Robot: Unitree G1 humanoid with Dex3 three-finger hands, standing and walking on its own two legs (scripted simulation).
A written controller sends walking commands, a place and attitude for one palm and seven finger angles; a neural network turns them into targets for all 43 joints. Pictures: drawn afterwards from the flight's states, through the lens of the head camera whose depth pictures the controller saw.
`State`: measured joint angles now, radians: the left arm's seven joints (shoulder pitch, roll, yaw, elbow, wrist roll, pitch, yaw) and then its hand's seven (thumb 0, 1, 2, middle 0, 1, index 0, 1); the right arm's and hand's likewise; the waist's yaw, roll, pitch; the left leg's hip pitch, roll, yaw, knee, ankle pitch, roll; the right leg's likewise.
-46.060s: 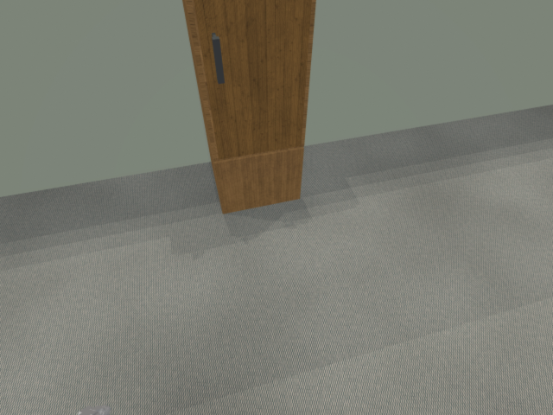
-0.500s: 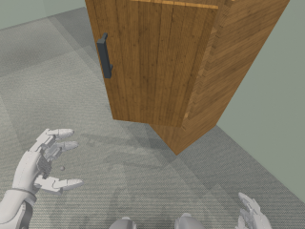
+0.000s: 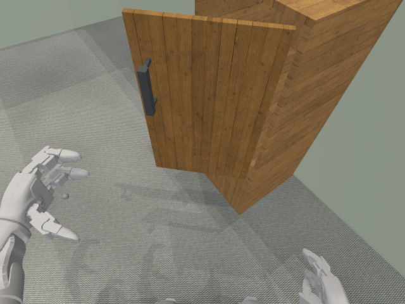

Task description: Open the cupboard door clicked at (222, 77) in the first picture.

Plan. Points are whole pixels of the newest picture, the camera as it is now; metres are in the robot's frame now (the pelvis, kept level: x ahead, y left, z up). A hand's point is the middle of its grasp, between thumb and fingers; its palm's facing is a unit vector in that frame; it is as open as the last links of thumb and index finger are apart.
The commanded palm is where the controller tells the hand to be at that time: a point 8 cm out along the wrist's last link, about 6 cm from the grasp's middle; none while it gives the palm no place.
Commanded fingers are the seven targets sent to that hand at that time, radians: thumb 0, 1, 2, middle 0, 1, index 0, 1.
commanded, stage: raise the hand with hooked fingers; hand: left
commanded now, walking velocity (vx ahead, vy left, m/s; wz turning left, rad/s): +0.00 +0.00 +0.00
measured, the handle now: (149, 87) +0.60 +0.18 +0.06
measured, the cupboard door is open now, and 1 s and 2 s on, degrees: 46 46 46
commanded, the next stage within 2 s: move the hooked fingers beside the handle in 0.58 s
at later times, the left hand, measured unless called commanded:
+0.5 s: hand (70, 188) +0.29 +0.26 +0.08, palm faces -0.05 -1.00 -0.04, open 13.9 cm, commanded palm +0.26 +0.31 +0.08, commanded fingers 0.00 -0.50 0.30 -0.30 -1.20 -0.30 -1.20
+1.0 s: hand (82, 167) +0.33 +0.25 +0.08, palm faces -0.08 -1.00 -0.02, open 14.0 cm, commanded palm +0.31 +0.30 +0.08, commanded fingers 0.00 -0.50 0.30 -0.30 -1.20 -0.30 -1.20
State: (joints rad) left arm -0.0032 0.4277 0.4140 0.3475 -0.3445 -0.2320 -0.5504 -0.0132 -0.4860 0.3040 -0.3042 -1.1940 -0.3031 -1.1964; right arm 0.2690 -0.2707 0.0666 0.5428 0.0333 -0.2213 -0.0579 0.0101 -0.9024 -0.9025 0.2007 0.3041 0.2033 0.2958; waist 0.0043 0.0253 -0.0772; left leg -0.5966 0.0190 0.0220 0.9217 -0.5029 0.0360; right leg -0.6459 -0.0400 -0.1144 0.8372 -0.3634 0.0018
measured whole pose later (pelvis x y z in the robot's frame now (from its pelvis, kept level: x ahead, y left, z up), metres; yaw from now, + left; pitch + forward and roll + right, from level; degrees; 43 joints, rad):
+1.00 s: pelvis -0.01 -0.01 +0.00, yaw +0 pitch +11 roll -1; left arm -0.31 0.49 0.44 0.69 -0.31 -0.28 -0.60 -0.02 -0.50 0.30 -0.30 -1.20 -0.30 -1.20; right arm 0.29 -0.30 0.06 0.57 0.04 -0.18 -0.08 0.01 -0.90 -0.90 0.20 0.30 0.20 0.30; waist -0.03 0.01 -0.06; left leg -0.62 0.02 0.03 0.90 -0.47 0.02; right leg -0.68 -0.03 -0.11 0.83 -0.34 -0.02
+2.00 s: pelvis -0.01 +0.00 -0.02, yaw -3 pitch +22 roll -3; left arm -0.93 0.78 0.53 1.24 -0.12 -0.32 -0.59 -0.02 -0.50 0.30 -0.30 -1.20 -0.30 -1.20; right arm 0.40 -0.31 0.07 0.58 0.01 0.05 -0.04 0.00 -0.91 -0.90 0.20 0.30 0.20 0.30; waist -0.18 0.00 -0.07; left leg -0.89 0.05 0.03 1.02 -0.51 0.04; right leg -0.94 -0.01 -0.10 0.90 -0.33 -0.01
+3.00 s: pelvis +0.01 +0.00 -0.02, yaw -3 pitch +25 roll -5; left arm -0.98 0.82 0.53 1.23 -0.08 -0.30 -0.55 -0.02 -0.50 0.30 -0.30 -1.20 -0.30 -1.20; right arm 0.39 -0.30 0.07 0.55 -0.01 0.12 -0.01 0.00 -0.91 -0.90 0.20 0.30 0.20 0.30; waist -0.21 0.02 -0.08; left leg -0.94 0.06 0.01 1.04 -0.54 0.04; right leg -0.97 0.01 -0.11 0.88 -0.35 0.00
